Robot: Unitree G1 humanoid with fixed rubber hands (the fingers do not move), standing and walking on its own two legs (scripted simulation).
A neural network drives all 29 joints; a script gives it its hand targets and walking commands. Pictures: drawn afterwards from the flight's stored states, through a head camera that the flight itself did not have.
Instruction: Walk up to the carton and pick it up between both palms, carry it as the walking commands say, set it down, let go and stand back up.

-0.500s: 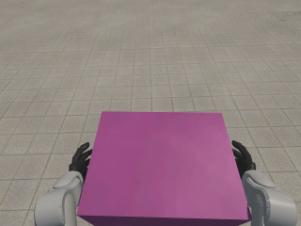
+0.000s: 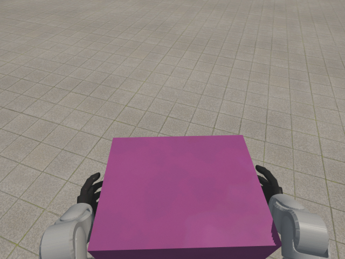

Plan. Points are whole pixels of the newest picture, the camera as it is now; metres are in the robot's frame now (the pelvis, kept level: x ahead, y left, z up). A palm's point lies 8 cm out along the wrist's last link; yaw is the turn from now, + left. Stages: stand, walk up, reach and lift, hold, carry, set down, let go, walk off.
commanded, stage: carry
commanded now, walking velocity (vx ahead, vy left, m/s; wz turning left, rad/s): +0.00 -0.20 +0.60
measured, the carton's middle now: (179, 211) +0.24 +0.02 +0.00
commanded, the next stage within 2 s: none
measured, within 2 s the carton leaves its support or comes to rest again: neither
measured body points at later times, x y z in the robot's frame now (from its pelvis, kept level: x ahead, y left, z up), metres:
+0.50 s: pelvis -0.04 -0.13 +0.00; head -0.02 -0.13 +0.45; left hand +0.14 +0.11 +0.05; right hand +0.26 -0.25 +0.06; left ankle -0.06 -0.05 -0.69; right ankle +0.01 -0.22 -0.72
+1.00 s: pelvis -0.06 -0.27 +0.00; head -0.05 -0.29 +0.45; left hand +0.06 +0.01 +0.06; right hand +0.27 -0.32 +0.05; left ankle -0.08 -0.11 -0.69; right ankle +0.03 -0.37 -0.72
